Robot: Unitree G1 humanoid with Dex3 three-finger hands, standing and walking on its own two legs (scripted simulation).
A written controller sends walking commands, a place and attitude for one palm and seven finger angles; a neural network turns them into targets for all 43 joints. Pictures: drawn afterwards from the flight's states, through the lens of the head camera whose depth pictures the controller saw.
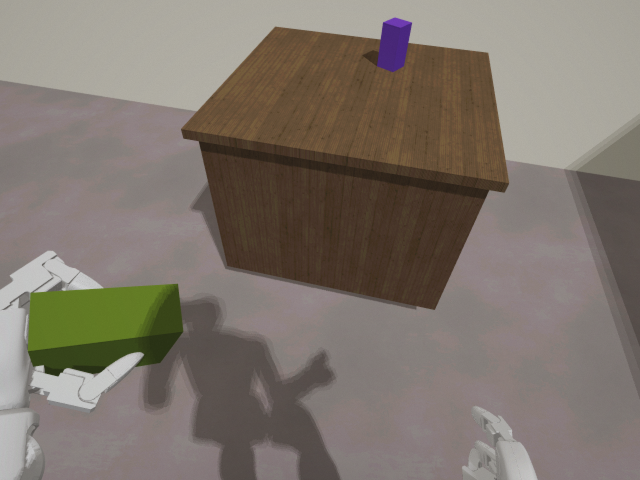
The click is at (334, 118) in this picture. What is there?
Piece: table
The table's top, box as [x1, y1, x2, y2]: [181, 27, 508, 192]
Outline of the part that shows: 181,128 183,138 503,192 508,184 488,54 486,52 408,43 404,65 401,68 391,72 380,68 376,65 380,39 274,27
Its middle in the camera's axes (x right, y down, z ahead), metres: +0.13 -0.48 +1.23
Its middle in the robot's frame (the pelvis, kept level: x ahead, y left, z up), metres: +1.24 -0.06 -0.09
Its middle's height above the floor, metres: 0.68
